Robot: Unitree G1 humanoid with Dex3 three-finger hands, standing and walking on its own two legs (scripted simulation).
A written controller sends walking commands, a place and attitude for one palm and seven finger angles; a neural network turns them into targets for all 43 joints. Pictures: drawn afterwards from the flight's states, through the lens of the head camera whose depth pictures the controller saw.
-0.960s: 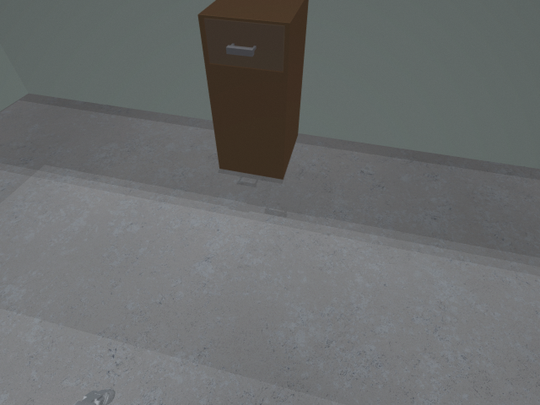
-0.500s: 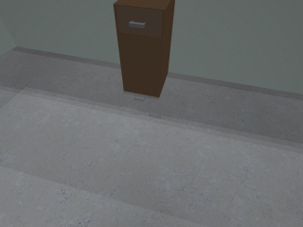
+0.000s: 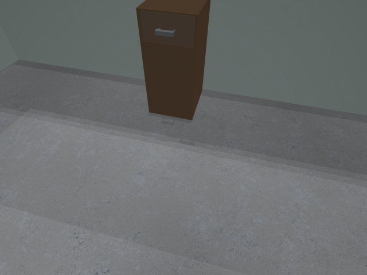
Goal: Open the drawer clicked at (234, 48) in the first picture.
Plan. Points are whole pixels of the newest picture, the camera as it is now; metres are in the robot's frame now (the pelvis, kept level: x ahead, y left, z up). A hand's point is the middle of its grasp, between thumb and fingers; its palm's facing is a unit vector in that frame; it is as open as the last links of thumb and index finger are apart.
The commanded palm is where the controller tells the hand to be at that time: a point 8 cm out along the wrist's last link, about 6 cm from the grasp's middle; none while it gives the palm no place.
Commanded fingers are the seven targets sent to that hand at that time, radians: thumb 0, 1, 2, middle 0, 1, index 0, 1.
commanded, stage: look at it before walking up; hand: left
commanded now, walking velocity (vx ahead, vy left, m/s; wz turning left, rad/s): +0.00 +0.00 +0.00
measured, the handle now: (165, 31) +1.42 +0.19 -0.06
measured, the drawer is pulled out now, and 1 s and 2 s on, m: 0.00 0.00 0.00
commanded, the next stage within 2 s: walk to a spot facing it in 0.48 s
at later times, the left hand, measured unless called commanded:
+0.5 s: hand out of the picture +0.08 +0.25 -0.16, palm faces -0.04 -0.94 -0.33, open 7.4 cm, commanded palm none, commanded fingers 0.00 0.90 0.90 -0.20 -0.30 -0.20 -0.30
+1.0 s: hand out of the picture +0.02 +0.24 -0.20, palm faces +0.11 -0.98 -0.16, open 7.4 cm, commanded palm none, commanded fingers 0.00 0.90 0.90 -0.20 -0.30 -0.20 -0.30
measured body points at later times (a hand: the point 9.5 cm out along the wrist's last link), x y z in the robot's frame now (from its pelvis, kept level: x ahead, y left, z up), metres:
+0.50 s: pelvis +0.01 +0.00 +0.00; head +0.01 +0.00 +0.45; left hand +0.08 +0.29 -0.13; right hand +0.08 -0.30 -0.13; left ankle +0.01 +0.13 -0.74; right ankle +0.01 -0.12 -0.74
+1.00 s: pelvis +0.09 +0.06 -0.01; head +0.08 +0.09 +0.43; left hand +0.02 +0.30 -0.19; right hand +0.10 -0.19 -0.15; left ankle +0.07 +0.13 -0.74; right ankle +0.02 -0.09 -0.69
